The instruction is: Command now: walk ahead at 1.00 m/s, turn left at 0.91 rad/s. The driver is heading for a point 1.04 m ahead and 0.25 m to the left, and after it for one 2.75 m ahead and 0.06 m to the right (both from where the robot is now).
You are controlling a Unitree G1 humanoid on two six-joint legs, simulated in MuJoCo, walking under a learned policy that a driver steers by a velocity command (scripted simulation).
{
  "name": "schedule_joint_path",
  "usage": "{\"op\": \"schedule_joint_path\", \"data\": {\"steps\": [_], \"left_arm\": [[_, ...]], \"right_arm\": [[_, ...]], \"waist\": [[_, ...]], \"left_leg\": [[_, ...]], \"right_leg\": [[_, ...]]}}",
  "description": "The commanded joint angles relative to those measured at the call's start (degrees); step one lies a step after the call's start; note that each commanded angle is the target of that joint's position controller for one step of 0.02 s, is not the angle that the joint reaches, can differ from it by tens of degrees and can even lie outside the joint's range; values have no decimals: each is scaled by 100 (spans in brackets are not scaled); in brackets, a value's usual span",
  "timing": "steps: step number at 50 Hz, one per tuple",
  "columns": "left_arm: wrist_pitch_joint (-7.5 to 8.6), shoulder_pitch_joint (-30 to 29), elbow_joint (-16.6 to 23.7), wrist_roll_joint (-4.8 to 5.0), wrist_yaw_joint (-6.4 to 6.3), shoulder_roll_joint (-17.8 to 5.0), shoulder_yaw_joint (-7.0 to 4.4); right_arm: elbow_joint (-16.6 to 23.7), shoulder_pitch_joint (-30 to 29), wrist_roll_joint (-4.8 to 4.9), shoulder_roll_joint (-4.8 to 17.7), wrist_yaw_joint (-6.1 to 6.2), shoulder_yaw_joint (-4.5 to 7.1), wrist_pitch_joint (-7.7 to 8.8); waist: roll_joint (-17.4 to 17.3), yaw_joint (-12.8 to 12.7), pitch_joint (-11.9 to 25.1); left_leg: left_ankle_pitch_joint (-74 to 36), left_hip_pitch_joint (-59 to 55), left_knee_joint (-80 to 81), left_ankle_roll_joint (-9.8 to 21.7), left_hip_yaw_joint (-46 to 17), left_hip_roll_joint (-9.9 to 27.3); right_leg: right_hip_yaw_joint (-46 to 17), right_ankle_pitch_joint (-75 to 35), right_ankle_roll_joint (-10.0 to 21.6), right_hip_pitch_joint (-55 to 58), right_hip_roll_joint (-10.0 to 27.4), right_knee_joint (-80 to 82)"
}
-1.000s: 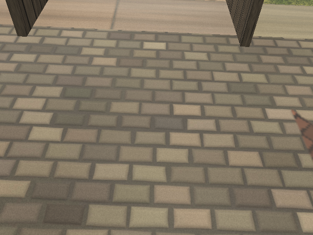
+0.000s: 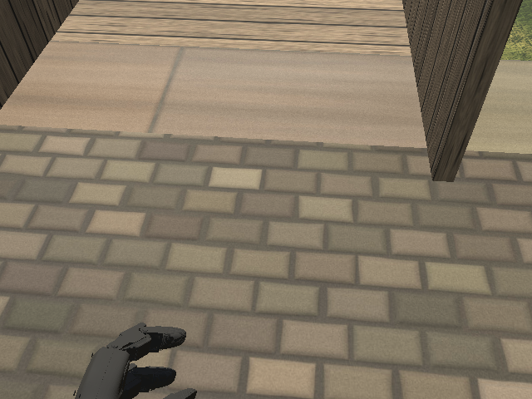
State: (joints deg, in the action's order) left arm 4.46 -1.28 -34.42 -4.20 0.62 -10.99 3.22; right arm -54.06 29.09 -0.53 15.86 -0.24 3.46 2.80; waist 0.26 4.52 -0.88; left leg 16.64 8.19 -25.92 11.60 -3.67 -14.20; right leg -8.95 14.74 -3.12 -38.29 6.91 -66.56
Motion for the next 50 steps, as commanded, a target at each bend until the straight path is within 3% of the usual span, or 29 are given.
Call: {"op": "schedule_joint_path", "data": {"steps": [1, 4, 7, 8, 9, 10, 11, 12, 13, 14, 15, 16, 19, 23, 27, 29, 31, 32, 33, 34, 35, 36, 37, 38, 39, 41, 43, 46, 50], "left_arm": [[-78, -431, 484, 161, 32, -649, -124], [-61, -757, 623, 280, 18, -623, -114], [13, -376, 588, 289, -57, -930, -247], [39, 226, 413, 308, -118, -1231, -380], [71, 1285, 166, 319, -187, -1492, -518], [102, 2648, -141, 229, -294, -1843, -702], [114, 3371, -305, -18, -364, -2180, -806], [62, 2511, -194, -16, -281, -2385, -894], [11, 1694, 17, 30, -232, -1596, -797], [-17, 1509, -35, 96, -201, -1227, -707], [-18, 1609, -201, 73, -176, -1096, -678], [15, 1888, -451, 99, -185, -1042, -651], [183, 2306, -925, 264, -61, -804, -607], [331, 2137, -1050, 240, -25, -985, -628], [319, 2703, -1338, 216, -87, -1231, -668], [244, 2924, -1363, 221, -172, -1488, -711], [65, 2855, -1327, 208, -279, -1865, -806], [-29, 2610, -1218, 200, -291, -2004, -849], [-91, 2362, -1071, 180, -240, -1967, -850], [-93, 2204, -953, 156, -134, -1566, -813], [37, 2464, -169, 248, -98, -1236, -688], [192, 1913, -32, 311, -103, -1394, -638], [237, 1943, -153, 348, -109, -1306, -577], [186, 1939, -251, 293, -120, -1238, -552], [61, 2030, -432, 183, -101, -1102, -515], [-201, 2315, -579, 131, 6, -970, -479], [-257, 1676, -388, 217, 90, -850, -443], [-194, 991, -244, 394, 187, -705, -397], [-116, 493, -229, 449, 284, -749, -409]], "right_arm": [[596, -449, 73, 903, 0, 234, 272], [595, -189, 82, 1040, -85, 338, 235], [709, -400, 59, 1170, -47, 412, 232], [752, -530, 27, 1319, -54, 444, 248], [831, -873, 20, 1526, -79, 486, 266], [984, -1212, 5, 1253, -85, 417, 334], [1255, -1196, 66, 175, -48, 137, 371], [1548, -553, 265, 190, -52, -4, 307], [1310, -1006, 67, 640, -3, 39, 153], [1339, -1317, -55, 763, -78, 81, 88], [1362, -1530, -103, 736, -163, 89, 28], [1504, -1716, -173, 581, -265, 51, -33], [1885, -2138, -171, 245, -409, -105, -211], [2313, -2815, -125, 342, -485, -195, -258], [2499, -3694, -145, 278, -619, -298, -238], [2405, -3615, -128, 329, -591, -286, -217], [2123, -2658, -127, 600, -484, -175, -198], [1808, -1594, -113, 825, -408, -49, -178], [1368, -353, -104, 1115, -274, 148, -136], [1279, -539, 108, 1457, -103, 380, -211], [1593, -977, -145, 2189, -113, 468, -321], [1688, -515, -193, 1850, 11, 440, -360], [1447, -706, -139, 1416, 82, 354, -279], [1331, -922, -125, 1094, 105, 250, -146], [1340, -1267, -149, 874, 130, 149, -16], [1210, -1232, -80, 544, 90, -5, 217], [1030, -1066, -70, 712, 7, 49, 352], [923, -906, -31, 644, -105, 14, 484], [718, -572, 9, 768, -20, -20, 614]], "waist": [[181, -208, -670], [-130, 226, -263], [-389, 15, 150], [-374, -299, 592], [-350, -986, 1135], [-169, -1628, 1758], [1283, -1545, 2199], [2598, -757, 2537], [1228, -761, 1471], [531, -738, 878], [136, -706, 588], [235, -664, 366], [465, -521, 47], [388, -328, -363], [125, -568, -848], [345, -467, -557], [646, 153, 79], [736, 653, 560], [535, 1109, 1052], [-663, 750, 899], [-1378, 36, 1642], [-226, 441, 1959], [264, 106, 942], [609, -261, 339], [808, -540, 83], [512, -802, -142], [262, -668, -500], [87, -410, -640], [-56, -222, -555]], "left_leg": [[-1373, 1545, 1711, 604, -1916, 1268], [-2667, 505, 1341, 291, -1884, 1262], [-3627, -46, 585, -35, -2043, 1385], [-4303, -216, -151, -173, -2018, 1367], [-4377, 50, -1323, -287, -1898, 1241], [-3469, 914, -2886, -350, -1658, 1039], [1183, 2491, -4678, -356, -1071, 564], [1150, 3543, -5591, -408, -622, 664], [375, 3834, -5725, -409, -402, 1179], [-33, 3726, -5421, -480, -202, 1381], [-120, 3573, -5231, -544, -156, 1560], [-136, 3553, -5121, -569, -179, 1729], [-376, 3930, -5085, -584, -103, 2016], [-1395, 3870, -4210, -612, 174, 2039], [-1667, 3323, -2416, -318, 1150, 1731], [-1429, 2564, -1982, -116, 1604, 1241], [-829, 1454, -1794, 83, 1570, 863], [-580, 310, -1703, 241, 1379, 735], [-487, -1383, -1163, 440, 941, 706], [-129, -2454, -887, 544, -191, 1295], [-559, -3872, -203, 1767, -3458, 2767], [63, -3743, 721, 1757, -4074, 3061], [68, -2597, 1089, 1436, -3539, 3059], [-284, -1434, 1149, 1112, -2935, 2825], [-632, -590, 1210, 800, -2253, 2460], [-1403, 498, 1405, 675, -1579, 2288], [-1438, 790, 1832, 480, -881, 2038], [-2836, 624, 2051, -148, 290, 1591], [-4716, -490, 2378, -622, 862, 1914]], "right_leg": [[776, -1154, -136, 727, -114, 1859], [953, -1890, -4, 974, -503, 2994], [770, -1673, 135, 1953, -786, 3823], [723, -1238, 210, 2647, -909, 3800], [706, -856, 288, 3761, -818, 3792], [231, 156, 418, 5210, -182, 3478], [-1760, 2206, 557, 6462, 1447, 3937], [-4735, 3396, 1105, 6329, 2153, 5259], [-3890, 4000, 1111, 5346, 1744, 5383], [-2658, 2860, 1027, 4602, 1446, 5254], [-1813, 1739, 930, 4116, 1203, 5260], [-1184, 1107, 879, 3800, 1038, 5300], [-82, -224, 708, 3550, 939, 5501], [1311, -1565, 587, 3080, 743, 5935], [2346, -3367, 315, 3491, 477, 6069], [2579, -6144, 218, 3964, 501, 5428], [2539, -7863, 220, 4261, 778, 3899], [2410, -8029, 322, 3941, 919, 2614], [2325, -6809, 398, 2947, 852, 790], [2269, -738, 264, 1163, -266, -1376], [1463, 1412, -34, -1069, -827, -3238], [564, 863, 67, -1474, -566, -3098], [588, 501, 161, -1364, -190, -2354], [635, 425, 191, -868, 72, -1679], [624, 490, 226, -322, 195, -1341], [601, 597, 175, 356, 374, -748], [738, -40, 243, 99, 386, 97], [1030, -1680, 559, 341, 75, 1728], [1525, -2928, 953, 800, -457, 2973]]}}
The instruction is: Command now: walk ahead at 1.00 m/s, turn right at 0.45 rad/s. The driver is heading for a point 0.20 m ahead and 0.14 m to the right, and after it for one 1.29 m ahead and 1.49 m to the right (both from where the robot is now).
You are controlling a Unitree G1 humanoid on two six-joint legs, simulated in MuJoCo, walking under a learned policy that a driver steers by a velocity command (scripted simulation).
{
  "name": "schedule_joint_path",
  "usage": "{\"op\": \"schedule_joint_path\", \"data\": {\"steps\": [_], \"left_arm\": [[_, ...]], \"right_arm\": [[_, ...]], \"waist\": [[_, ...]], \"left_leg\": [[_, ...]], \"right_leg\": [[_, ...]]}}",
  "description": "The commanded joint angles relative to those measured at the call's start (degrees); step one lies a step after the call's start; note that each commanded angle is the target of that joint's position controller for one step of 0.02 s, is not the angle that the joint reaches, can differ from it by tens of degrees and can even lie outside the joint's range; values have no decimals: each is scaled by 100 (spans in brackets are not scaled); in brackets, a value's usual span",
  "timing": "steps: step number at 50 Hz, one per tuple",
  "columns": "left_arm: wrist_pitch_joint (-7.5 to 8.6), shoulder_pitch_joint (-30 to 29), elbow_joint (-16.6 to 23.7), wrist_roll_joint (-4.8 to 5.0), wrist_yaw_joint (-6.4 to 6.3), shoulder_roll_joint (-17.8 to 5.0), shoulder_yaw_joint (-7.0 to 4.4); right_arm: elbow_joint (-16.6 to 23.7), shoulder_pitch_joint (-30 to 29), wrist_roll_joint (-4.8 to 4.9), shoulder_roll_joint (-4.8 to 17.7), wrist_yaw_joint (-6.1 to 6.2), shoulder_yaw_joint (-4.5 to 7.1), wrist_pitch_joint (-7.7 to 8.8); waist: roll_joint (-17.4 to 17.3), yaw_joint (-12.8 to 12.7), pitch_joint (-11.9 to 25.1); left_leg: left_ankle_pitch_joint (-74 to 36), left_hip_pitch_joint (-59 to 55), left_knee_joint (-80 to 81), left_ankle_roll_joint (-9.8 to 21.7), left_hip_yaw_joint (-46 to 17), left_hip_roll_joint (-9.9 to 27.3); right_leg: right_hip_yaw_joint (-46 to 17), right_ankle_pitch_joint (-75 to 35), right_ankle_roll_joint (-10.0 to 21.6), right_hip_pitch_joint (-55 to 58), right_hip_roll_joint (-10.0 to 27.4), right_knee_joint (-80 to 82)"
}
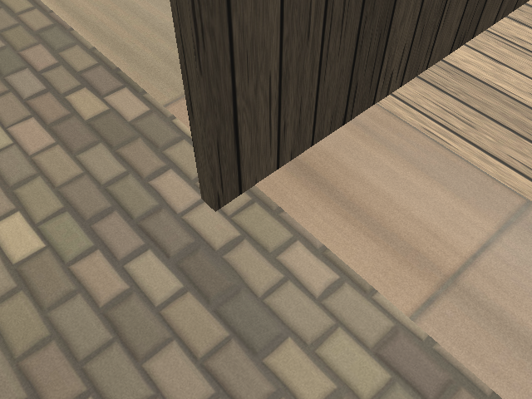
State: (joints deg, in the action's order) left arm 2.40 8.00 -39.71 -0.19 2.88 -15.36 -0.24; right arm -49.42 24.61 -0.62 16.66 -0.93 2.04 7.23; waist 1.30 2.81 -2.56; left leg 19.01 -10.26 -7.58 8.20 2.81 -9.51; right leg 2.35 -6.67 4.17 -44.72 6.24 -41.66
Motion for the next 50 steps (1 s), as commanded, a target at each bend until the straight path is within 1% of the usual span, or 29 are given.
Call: {"op": "schedule_joint_path", "data": {"steps": [1, 3, 5, 6, 7, 8, 9, 10, 12, 14, 16, 20, 24, 25, 26, 27, 28, 29, 31, 33, 34, 37, 42, 43, 45, 47, 48, 49, 50], "left_arm": [[99, -386, 251, 8, 62, -399, -88], [54, 72, 77, -64, 53, -647, -171], [-12, 2045, -515, -63, -12, -1082, -383], [-44, 3220, -796, -80, -87, -1326, -547], [-154, 3042, -918, -8, -137, -1710, -695], [-169, 2299, -612, -82, -133, -1949, -728], [-156, 1964, -380, -89, -190, -1457, -686], [-160, 1868, -539, -61, -210, -1022, -571], [-19, 1542, -523, -112, -268, -981, -522], [106, 1346, -496, -59, -238, -1049, -511], [207, 1489, -567, 6, -186, -1132, -549], [186, 1619, -537, 95, -143, -1301, -685], [139, 1549, -399, 42, -208, -1439, -768], [122, 1409, -347, -15, -217, -1571, -774], [156, 1143, -239, -45, -187, -1499, -755], [246, 1015, -54, -133, -201, -744, -537], [225, 1665, 366, 217, -156, -344, -366], [86, 1306, 74, 55, -208, -829, -370], [10, 419, 171, -91, -143, -990, -413], [-171, -96, 411, -256, 32, -681, -355], [-249, 10, 548, -237, 97, -560, -337], [-386, -391, 866, -211, 163, -475, -271], [-307, -1271, 1081, -136, 400, -486, -139], [-346, -1553, 1064, -177, 365, -385, -122], [-322, -1310, 977, -255, 327, -413, -128], [-272, 482, 534, -45, 207, -844, -376], [-255, 1821, 173, -47, 77, -1172, -591], [-355, 1679, 142, 137, -102, -1520, -815], [-435, 1103, 518, -202, -69, -2355, -931]], "right_arm": [[224, -54, -12, 780, 110, 129, 155], [232, -95, -138, 1030, 281, 180, 30], [384, -602, -299, 1241, 401, 253, -188], [502, -1100, -266, 1333, 402, 291, -239], [797, -1146, -288, 351, 287, 69, -60], [1243, -644, -41, 283, 187, -83, 59], [1251, -1134, -137, 588, 159, -132, 150], [1308, -1431, -179, 641, 101, -123, 210], [1445, -1490, -385, 507, 55, -220, 46], [1520, -1485, -445, 375, 14, -288, -200], [1868, -2159, -328, 339, -12, -359, -273], [2068, -2876, -152, 202, -73, -432, -251], [1919, -2416, -159, 696, 44, -220, -121], [1685, -1626, -139, 929, 126, -86, -79], [1429, -459, -189, 1117, 250, 23, -39], [1251, 824, -295, 1473, 379, 169, -40], [1272, 285, -408, 1988, 358, 301, -79], [1419, -369, -325, 1380, 359, 289, -121], [1268, -590, -256, 735, 313, 157, -118], [858, -218, -143, 516, 258, 101, -29], [775, -231, -75, 549, 258, 120, 34], [603, -401, -16, 317, 176, 69, 113], [525, -461, -86, 760, 230, 181, 3], [431, 34, 37, 921, 265, 254, 5], [297, 397, 49, 1198, 282, 310, -84], [567, -80, 28, 1538, 320, 469, -309], [781, -443, 16, 1507, 301, 476, -354], [837, -432, -94, 919, 144, 351, -364], [1516, -294, -113, 462, 116, 206, -256]], "waist": [[-283, -103, -214], [-723, -428, 271], [-901, -1449, 1043], [-603, -2214, 1242], [1488, -1509, 1173], [1606, -911, 2199], [137, -1086, 1579], [-714, -758, 688], [-929, -269, 36], [-711, -28, -254], [-284, -153, -504], [31, -647, -192], [227, -492, 331], [46, -40, 904], [-107, 599, 1514], [-1095, 967, 2388], [-3051, 205, 3066], [-1734, 234, 2141], [-365, 260, 821], [-339, 143, 240], [-703, -60, 290], [-671, -301, -34], [-289, -241, -427], [-69, -35, -575], [-434, -254, -265], [-884, -1234, 726], [-798, -1832, 1251], [186, -1555, 1212], [1193, -872, 1493]], "left_leg": [[-6116, 872, 252, -391, 331, 1515], [-8212, 133, -802, -630, 490, 1757], [-8905, 462, -3497, -723, 550, 1907], [-7426, 1512, -6047, -702, 698, 1522], [276, 4298, -8625, -892, 387, 320], [969, 6030, -9535, -985, -825, 202], [304, 6239, -8951, -825, -1174, 700], [-130, 5904, -8104, -673, -1055, 996], [-83, 5203, -7140, -810, -959, 1310], [-49, 4653, -6200, -958, -670, 1485], [-672, 4228, -4815, -1078, -421, 1557], [-2646, 3194, -2768, -1053, -202, 1215], [-1930, 2574, -1982, -924, -450, 973], [-1358, 1663, -1960, -808, -396, 869], [-717, 238, -2195, -625, -699, 1331], [1384, -1115, -2114, -488, -2088, 2775], [2739, -1898, -830, 202, -5484, 3980], [3669, -1172, -572, 175, -5177, 3657], [1484, 168, -653, -125, -3215, 3154], [-179, 799, -553, -391, -1847, 2702], [-697, 922, -512, -437, -1590, 2701], [-1975, 1352, -146, -530, -375, 2468], [-3756, 1554, 241, -742, 1191, 2022], [-4646, 1155, -2, -787, 1303, 2056], [-6864, 499, -826, -898, 1331, 2283], [-8007, 749, -3028, -822, 1205, 2521], [-7229, 2080, -4850, -683, 1104, 2576], [-1955, 3584, -6911, -759, 1162, 1685], [1099, 6129, -9291, -1080, 553, 810]], "right_leg": [[557, -611, 288, 1558, -625, 575], [778, 257, 410, 1981, -1093, 575], [630, 1207, 665, 3636, -1365, 473], [67, 1604, 1045, 4792, -1063, 926], [-1630, 759, 1499, 6393, -27, 395], [-4808, 2578, 2652, 7305, 899, 1865], [-4958, 3478, 2376, 6620, 961, 2638], [-4387, 3517, 1930, 5311, 744, 2928], [-3647, 2755, 1681, 3650, 283, 3056], [-2810, 2556, 1526, 2525, -286, 3317], [-2425, 1674, 1508, 1880, -473, 3513], [-2196, 454, 935, 2244, -723, 3417], [-2482, -1067, 580, 3541, -587, 2119], [-2339, -1581, 434, 3517, -724, 1041], [-2171, -1073, 327, 2772, -901, -419], [-1694, 2067, 421, 1867, -1177, -2226], [-1120, 3756, 250, 214, -1523, -3688], [-997, 2969, 363, -358, -835, -3949], [-710, 2309, 254, -325, -449, -3633], [-633, 2237, 156, -305, -180, -3465], [-682, 2115, 122, -239, -105, -3395], [-445, 1523, 73, -224, -12, -3003], [455, 360, 299, 923, -313, -525], [763, 385, 354, 879, -542, -199], [968, 783, 638, 1385, -964, 150], [732, 1478, 949, 3211, -1321, 4], [303, 1833, 1176, 5125, -1381, 81], [-685, 2693, 1345, 5955, -880, 648], [-4091, 3008, 2486, 7187, 634, 1501]]}}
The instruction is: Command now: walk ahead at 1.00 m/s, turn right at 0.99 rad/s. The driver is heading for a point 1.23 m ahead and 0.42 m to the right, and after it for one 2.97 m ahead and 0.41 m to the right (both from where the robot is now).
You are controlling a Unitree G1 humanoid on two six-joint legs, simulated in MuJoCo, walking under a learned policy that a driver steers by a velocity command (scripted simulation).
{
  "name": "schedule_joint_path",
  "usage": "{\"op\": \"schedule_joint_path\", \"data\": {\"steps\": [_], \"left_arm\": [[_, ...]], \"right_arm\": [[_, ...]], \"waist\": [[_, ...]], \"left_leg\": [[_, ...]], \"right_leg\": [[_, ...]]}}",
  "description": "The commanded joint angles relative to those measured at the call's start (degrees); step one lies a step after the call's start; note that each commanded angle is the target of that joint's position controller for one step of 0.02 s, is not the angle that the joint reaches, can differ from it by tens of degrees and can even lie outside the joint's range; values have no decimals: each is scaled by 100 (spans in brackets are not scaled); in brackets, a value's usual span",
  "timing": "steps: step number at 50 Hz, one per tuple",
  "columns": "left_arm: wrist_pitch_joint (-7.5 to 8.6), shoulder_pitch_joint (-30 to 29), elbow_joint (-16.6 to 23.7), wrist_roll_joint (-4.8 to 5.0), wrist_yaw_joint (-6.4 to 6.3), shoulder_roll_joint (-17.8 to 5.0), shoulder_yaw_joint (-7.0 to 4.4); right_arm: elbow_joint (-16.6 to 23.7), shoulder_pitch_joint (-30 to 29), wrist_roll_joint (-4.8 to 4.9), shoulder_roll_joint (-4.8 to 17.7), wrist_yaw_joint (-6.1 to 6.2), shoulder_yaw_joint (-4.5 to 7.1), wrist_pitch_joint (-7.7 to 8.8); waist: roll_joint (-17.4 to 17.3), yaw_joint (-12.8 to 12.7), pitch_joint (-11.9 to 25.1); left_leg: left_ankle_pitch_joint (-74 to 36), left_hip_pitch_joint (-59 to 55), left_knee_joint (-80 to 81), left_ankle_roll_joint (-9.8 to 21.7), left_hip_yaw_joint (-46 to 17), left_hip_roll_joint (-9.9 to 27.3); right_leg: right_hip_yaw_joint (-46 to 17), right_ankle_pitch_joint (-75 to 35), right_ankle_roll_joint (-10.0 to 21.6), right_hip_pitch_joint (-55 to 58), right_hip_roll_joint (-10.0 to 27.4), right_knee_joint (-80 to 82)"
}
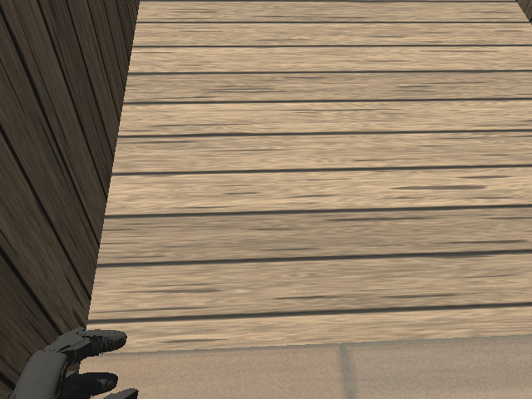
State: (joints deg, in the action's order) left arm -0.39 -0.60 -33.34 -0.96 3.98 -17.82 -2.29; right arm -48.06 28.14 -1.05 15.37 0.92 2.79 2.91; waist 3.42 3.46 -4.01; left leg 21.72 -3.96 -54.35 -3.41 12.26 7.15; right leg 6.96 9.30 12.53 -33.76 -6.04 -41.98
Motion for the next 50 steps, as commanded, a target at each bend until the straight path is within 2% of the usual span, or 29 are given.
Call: {"op": "schedule_joint_path", "data": {"steps": [1, 3, 4, 5, 7, 10, 12, 15, 17, 19, 20, 21, 22, 24, 25, 29, 33, 37, 38, 39, 41, 42, 43, 44, 45, 46, 47, 48, 50], "left_arm": [[-185, 2255, 64, -165, -215, -1863, -775], [10, 2225, -303, -66, -312, -1311, -624], [137, 1985, -290, -103, -350, -1182, -573], [227, 1686, -341, -92, -384, -1005, -468], [371, 1792, -556, 15, -371, -929, -392], [459, 1944, -686, 57, -354, -854, -344], [360, 2137, -740, 72, -309, -730, -324], [280, 2638, -918, 128, -359, -712, -330], [251, 2817, -966, 84, -427, -800, -334], [260, 2837, -1004, 20, -386, -1134, -381], [303, 2721, -976, -21, -332, -1003, -345], [375, 3161, -858, 127, -351, -467, -226], [393, 3182, -752, 64, -350, -211, -116], [332, 2141, -748, -182, -364, -472, -132], [298, 1741, -624, -207, -317, -451, -114], [120, 1576, -494, -245, -197, -326, -37], [153, 614, -332, -223, -92, -246, 74], [251, -488, -5, -158, 62, -210, 183], [257, -469, -36, -176, 57, -252, 183], [283, -315, -80, -45, 20, -342, 118], [268, 794, -410, -56, -129, -662, -29], [271, 1950, -790, -90, -207, -801, -120], [293, 2947, -1059, -148, -258, -1058, -204], [319, 2790, -1056, -293, -336, -1522, -316], [326, 2708, -978, -132, -312, -1390, -306], [373, 2336, -1114, -100, -315, -1147, -270], [441, 2388, -1278, -74, -350, -947, -232], [485, 2226, -1369, -119, -356, -778, -200], [557, 2041, -1463, -143, -364, -411, -73]], "right_arm": [[1561, -1277, -53, 894, -1, 131, 364], [1544, -1316, 5, 851, 82, 85, 440], [1395, -1239, -137, 806, 123, 29, 360], [1317, -1099, -211, 778, 92, 17, 222], [1443, -1376, -289, 587, 52, -30, 69], [1846, -2549, -173, 506, -26, -156, 71], [1782, -2792, -67, 323, -88, -262, 159], [1695, -3027, -60, 218, -181, -350, 216], [1567, -2950, -88, 452, -147, -234, 232], [1211, -1921, -75, 922, -33, 10, 252], [981, -922, -99, 1154, 39, 124, 296], [858, -139, -206, 1728, 83, 303, 328], [609, -30, -69, 1862, -17, 389, 255], [659, -750, 15, 1014, -66, 198, 201], [551, -777, -21, 877, -33, 135, 205], [144, -776, 72, 831, -49, 83, 332], [82, -752, 113, 1075, -96, 126, 429], [-346, -10, 142, 1069, -40, 82, 420], [-395, 6, 131, 1202, -16, 109, 406], [-470, -185, 101, 1148, -37, 60, 375], [-452, -424, 33, 1529, 31, 145, 312], [-427, -589, 5, 1558, 66, 159, 242], [-358, -443, -31, 1363, 17, 102, 194], [-150, 186, 128, 337, -206, -103, 217], [-27, -106, 165, 960, -198, 34, 298], [125, -855, 177, 1120, -167, 81, 326], [258, -1063, 103, 880, -177, -13, 321], [246, -1084, 34, 750, -189, -38, 273], [186, -880, -100, 583, -293, -75, 92]], "waist": [[-83, -1387, 1960], [-814, -685, 793], [-1231, -433, 684], [-1128, -196, 641], [-1010, -87, 431], [-643, -355, -122], [-281, -585, 147], [-46, -888, 336], [-32, -829, 455], [-121, -276, 1038], [-233, 246, 1376], [-1264, 271, 2189], [-2415, 128, 2355], [-681, 133, 851], [-420, 77, 461], [-800, -470, -39], [-1184, -373, -197], [-844, -131, -573], [-820, -198, -538], [-1110, -425, -400], [-1404, -1068, 444], [-1224, -1634, 1042], [-829, -2030, 1703], [1071, -1190, 2363], [1155, -1238, 2789], [672, -1132, 1620], [406, -954, 934], [-14, -684, 557], [102, -265, 355]], "left_leg": [[270, 5632, -4647, 213, -1775, -540], [-318, 5209, -3435, 223, -1895, -139], [-355, 4873, -3121, 152, -1852, 6], [-270, 4571, -2955, 29, -1851, 80], [-1, 4446, -2493, -153, -1765, 191], [-896, 4083, -723, -235, -1437, 277], [-2327, 3254, 500, -103, -1271, 32], [-2933, 3076, 1707, 69, -1173, -167], [-2484, 2785, 2349, 138, -1282, -339], [-1296, 1645, 2584, 361, -1087, -756], [-922, 380, 2462, 541, -1403, -412], [1298, -1378, 2676, 1101, -3888, 1117], [2339, -1695, 3811, 1467, -6273, 1805], [2280, -336, 3715, 1486, -5140, 1387], [1577, 323, 3844, 1402, -4466, 1124], [293, 1348, 4422, 1369, -3072, 612], [-2021, 1292, 4755, 1285, -1735, 255], [-3200, 841, 5544, 1212, -1357, 571], [-3811, 492, 5447, 1180, -1173, 606], [-4670, 469, 5131, 1089, -955, 496], [-7553, 167, 3580, 1028, -748, 670], [-7580, 599, 2092, 974, -651, 569], [-6201, 1533, 33, 906, -679, 254], [-685, 3620, -2219, 784, -830, -602], [423, 4257, -2932, 986, -1670, -924], [-168, 4843, -2846, 1077, -1756, -592], [-399, 4831, -2604, 1011, -1721, -462], [-518, 4615, -2153, 954, -1801, -267], [-450, 3988, -1588, 814, -1805, -117]], "right_leg": [[-5601, 2179, 1661, 5651, 2089, 2240], [-4994, 1630, 1126, 3925, 1724, 2753], [-4585, 1041, 940, 3300, 1489, 2726], [-4239, 759, 909, 2836, 1230, 2726], [-3875, 353, 910, 1959, 961, 2819], [-3216, -466, 651, 972, 478, 3147], [-2752, -1331, 350, 1087, 175, 2938], [-2793, -2547, 116, 2237, 442, 2611], [-3014, -3084, -42, 2944, 727, 2166], [-2943, -4417, -187, 3353, 810, 881], [-2715, -3878, -343, 2632, 621, -502], [-1968, -1801, -663, 898, 50, -2465], [-1450, 1281, -779, -352, -264, -3563], [-1578, 646, -782, -1061, 311, -3975], [-1544, 562, -764, -920, 437, -3732], [-1694, 601, -988, -513, 631, -2612], [-989, -308, -1141, -214, 617, -465], [-419, -1144, -834, 256, 787, 657], [-365, -1091, -753, 331, 726, 817], [-441, -1094, -654, 729, 610, 1013], [-207, -71, -333, 1965, 187, 571], [-292, 237, -173, 3297, 109, 808], [-1034, 1043, -42, 4705, 709, 1031], [-3555, 3177, 368, 6114, 2280, 1415], [-5303, 3342, 432, 6051, 2585, 2361], [-4326, 2272, 302, 5369, 2268, 2403], [-3718, 1255, 295, 4557, 2152, 2490], [-3238, 848, 103, 3855, 1947, 2628], [-2702, 485, 44, 2794, 1759, 2957]]}}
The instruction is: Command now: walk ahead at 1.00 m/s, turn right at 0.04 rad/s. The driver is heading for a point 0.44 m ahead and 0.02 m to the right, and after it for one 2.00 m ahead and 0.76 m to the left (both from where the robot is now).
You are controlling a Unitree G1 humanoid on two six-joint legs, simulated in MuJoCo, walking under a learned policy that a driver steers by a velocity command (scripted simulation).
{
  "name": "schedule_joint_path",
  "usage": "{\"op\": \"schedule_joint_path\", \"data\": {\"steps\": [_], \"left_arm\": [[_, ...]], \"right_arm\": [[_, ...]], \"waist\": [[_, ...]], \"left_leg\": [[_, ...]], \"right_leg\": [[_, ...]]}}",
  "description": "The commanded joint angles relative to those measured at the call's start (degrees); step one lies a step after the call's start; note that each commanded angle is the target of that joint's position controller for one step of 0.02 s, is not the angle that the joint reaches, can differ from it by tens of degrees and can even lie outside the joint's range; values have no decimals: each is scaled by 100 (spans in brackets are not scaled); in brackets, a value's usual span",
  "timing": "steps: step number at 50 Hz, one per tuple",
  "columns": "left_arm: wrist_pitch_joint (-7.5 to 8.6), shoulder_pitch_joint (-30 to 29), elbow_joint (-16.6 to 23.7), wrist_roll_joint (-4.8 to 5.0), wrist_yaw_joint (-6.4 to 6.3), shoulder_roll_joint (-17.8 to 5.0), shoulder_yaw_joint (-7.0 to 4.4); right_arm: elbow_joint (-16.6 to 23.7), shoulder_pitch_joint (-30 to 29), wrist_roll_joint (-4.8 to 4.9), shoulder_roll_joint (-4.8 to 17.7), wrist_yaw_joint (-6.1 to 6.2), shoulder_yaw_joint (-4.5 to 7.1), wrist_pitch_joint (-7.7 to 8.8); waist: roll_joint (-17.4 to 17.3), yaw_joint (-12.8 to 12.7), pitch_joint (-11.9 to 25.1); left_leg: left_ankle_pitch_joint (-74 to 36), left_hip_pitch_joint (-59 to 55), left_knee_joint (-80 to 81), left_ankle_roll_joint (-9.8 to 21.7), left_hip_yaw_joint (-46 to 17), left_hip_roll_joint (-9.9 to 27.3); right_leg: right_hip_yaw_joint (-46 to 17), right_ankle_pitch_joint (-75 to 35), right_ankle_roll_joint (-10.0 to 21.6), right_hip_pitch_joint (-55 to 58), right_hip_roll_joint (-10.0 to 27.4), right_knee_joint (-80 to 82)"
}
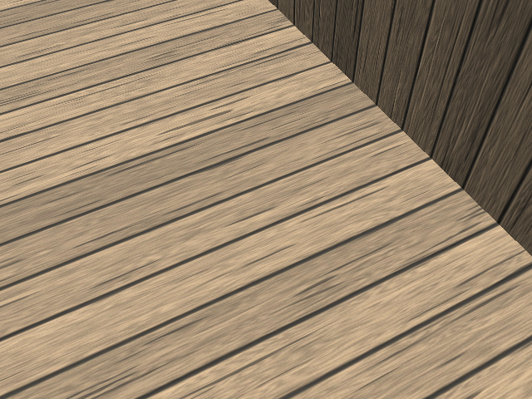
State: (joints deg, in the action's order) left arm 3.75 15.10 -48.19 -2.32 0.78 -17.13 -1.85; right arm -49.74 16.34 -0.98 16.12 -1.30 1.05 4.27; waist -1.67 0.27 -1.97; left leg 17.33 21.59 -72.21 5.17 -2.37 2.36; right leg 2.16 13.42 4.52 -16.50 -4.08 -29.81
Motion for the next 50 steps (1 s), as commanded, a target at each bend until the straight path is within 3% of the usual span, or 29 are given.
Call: {"op": "schedule_joint_path", "data": {"steps": [1, 5, 8, 10, 12, 13, 15, 16, 17, 18, 20, 23, 25, 27, 30, 33, 34, 35, 36, 37, 38, 39, 40, 41, 42, 44, 47, 49, 50], "left_arm": [[188, 552, -72, 49, -42, -386, -93], [342, 752, -282, 130, 14, -509, -138], [478, 860, -374, 292, 17, -677, -179], [476, 983, -486, 285, 3, -885, -220], [398, 1185, -583, 237, -64, -1091, -256], [320, 1218, -618, 125, -125, -1178, -276], [115, 987, -599, -105, -291, -1282, -313], [145, 1210, -402, -58, -247, -793, -185], [295, 1656, -266, 206, -72, -262, -85], [380, 1023, -106, 128, -104, -694, -107], [485, 125, 192, 29, -95, -564, -6], [214, -298, 596, -203, -21, -258, 93], [101, -779, 915, -189, 15, -207, 158], [117, -1497, 1258, -64, 92, -161, 249], [119, -1684, 1311, 105, 139, -293, 221], [150, -1492, 1297, 94, 43, -611, 94], [171, -965, 1160, 81, -24, -784, -3], [191, 21, 923, 45, -112, -973, -118], [212, 1185, 811, -90, -248, -1405, -268], [177, 1267, 819, -303, -269, -1889, -356], [114, 778, 813, -156, -259, -1691, -408], [106, 243, 930, -99, -238, -1037, -279], [110, 65, 870, -78, -197, -693, -196], [117, 129, 748, -89, -189, -542, -150], [161, 278, 584, -52, -197, -440, -113], [253, 566, 281, 96, -129, -144, -50], [369, 441, 215, 123, -72, -284, -86], [383, 413, 145, 102, -101, -307, -90], [404, 487, 134, 87, -102, -506, -116]], "right_arm": [[418, 114, -131, 443, -110, 93, -110], [1061, -1367, -110, 303, -178, -27, -62], [1185, -1858, -45, 123, -310, -128, 28], [1146, -1862, -14, 312, -266, -80, 12], [1085, -1687, -46, 502, -145, -11, -18], [989, -1286, -58, 632, -66, 41, -21], [309, 850, -61, 980, 41, 224, -59], [178, 1535, -134, 1492, 146, 410, -116], [63, 1504, -19, 1908, 105, 578, -202], [182, 899, 44, 1552, 20, 563, -205], [84, 551, 37, 1023, 45, 471, -165], [-69, 516, 6, 723, 105, 372, -83], [5, 497, 54, 892, 108, 421, 8], [177, 303, 45, 1002, 88, 497, 65], [282, 399, 109, 1229, -13, 636, 128], [281, 696, 117, 1317, 36, 701, 55], [280, 724, 78, 1407, 45, 719, 34], [292, 622, 46, 1468, 28, 727, 36], [454, 477, 49, 990, 17, 583, 87], [759, 996, 280, 14, 61, 339, 93], [840, 901, 198, 345, 100, 291, 5], [791, 317, 64, 673, 88, 352, -88], [807, 1, 2, 701, 8, 364, -132], [838, -213, -43, 639, -81, 367, -188], [938, -235, -91, 504, -165, 343, -275], [1140, -602, -97, 257, -246, 262, -424], [1594, -1180, -107, 239, -339, 154, -463], [1663, -1484, -57, 339, -392, 131, -472], [1849, -1705, -69, 258, -440, 56, -460]], "waist": [[630, 102, -48], [443, -6, -803], [259, -102, -764], [239, -84, -696], [365, 35, -232], [548, 250, 125], [736, 1260, 997], [30, 1221, 1524], [-2377, 584, 2384], [-1093, 594, 1981], [342, 347, 697], [285, -161, 46], [207, -218, -316], [72, -134, -566], [-24, 87, -309], [-40, 92, 4], [59, -177, 387], [267, -740, 944], [733, -1237, 1678], [2283, -700, 2218], [2224, -469, 1958], [1219, -489, 1053], [659, -451, 570], [550, -396, 325], [797, -264, 216], [746, -185, 43], [728, 10, -116], [464, 20, -267], [540, 72, -467]], "left_leg": [[138, 1498, 452, -133, -318, 413], [-1216, 2083, 2164, -308, 154, 560], [-3118, 393, 3714, -88, 668, 259], [-3268, 277, 4089, 33, 725, 119], [-2375, 103, 3988, 131, 1044, -376], [-1763, -206, 3876, 206, 1154, -627], [-902, -2097, 3979, 458, 997, -790], [522, -3548, 3804, 816, -484, 135], [1347, -4866, 5100, 1842, -4204, 1528], [928, -4614, 5565, 1779, -4590, 1318], [-115, -2855, 5677, 1457, -3140, 991], [-411, -1151, 5932, 1413, -2396, 464], [-251, -348, 6322, 1483, -2242, 416], [-183, 567, 6668, 1263, -1887, 102], [-935, 534, 6734, 841, -1825, 44], [-2038, -717, 5805, 545, -1984, 172], [-2850, -924, 4927, 427, -1887, 67], [-3236, -704, 3516, 281, -1592, -246], [-2262, 127, 1563, 163, -1206, -587], [1412, 1669, -178, 55, -650, -1076], [861, 2428, -869, 167, -392, -622], [293, 2627, -821, 176, -247, -239], [-44, 2477, -483, 132, -198, -24], [-138, 2283, -285, 84, -207, 107], [-174, 2205, -178, 34, -208, 199], [-328, 2394, -157, 23, -80, 289], [-1052, 2452, 412, -6, 171, 316], [-1497, 2273, 1080, 51, 506, 138], [-1622, 2044, 1735, 132, 633, 241]], "right_leg": [[-2043, -76, 860, 860, 1492, 1901], [-1228, -701, 870, 517, 1167, 2718], [-663, -1690, 742, 6, 1053, 3418], [-470, -2670, 645, 876, 1196, 3377], [-198, -5247, 468, 1960, 1352, 2521], [-1, -6373, 355, 2314, 1409, 1679], [307, -6866, 151, 1955, 1328, -1323], [382, -4874, 0, 364, 922, -3646], [-127, 865, -314, -1742, -271, -6065], [-781, 625, -105, -2483, 70, -6169], [-822, 189, -58, -2357, 676, -5087], [-764, 773, -357, -1833, 892, -3987], [-597, 754, -584, -1800, 1043, -2993], [-393, -420, -733, -1019, 999, -1552], [-271, -2005, -759, 156, 739, -551], [-379, -1469, -680, 326, 619, -19], [-303, -854, -618, 910, 456, 17], [-210, -359, -560, 1963, 463, -60], [-1280, 1333, -388, 3202, 1531, 47], [-4227, 3228, 1, 4137, 3199, 1233], [-5448, 4086, 326, 3634, 3251, 1845], [-4267, 3548, 259, 2871, 2894, 1718], [-3099, 2162, 175, 2248, 2559, 1611], [-2243, 1112, 22, 1853, 2246, 1631], [-1744, 528, -45, 1648, 2133, 1640], [-873, -610, -254, 1594, 1884, 1721], [-3, -1876, -186, 1325, 1909, 1988], [694, -2392, -299, 1320, 1543, 2186], [850, -2806, -321, 1180, 1704, 2234]]}}
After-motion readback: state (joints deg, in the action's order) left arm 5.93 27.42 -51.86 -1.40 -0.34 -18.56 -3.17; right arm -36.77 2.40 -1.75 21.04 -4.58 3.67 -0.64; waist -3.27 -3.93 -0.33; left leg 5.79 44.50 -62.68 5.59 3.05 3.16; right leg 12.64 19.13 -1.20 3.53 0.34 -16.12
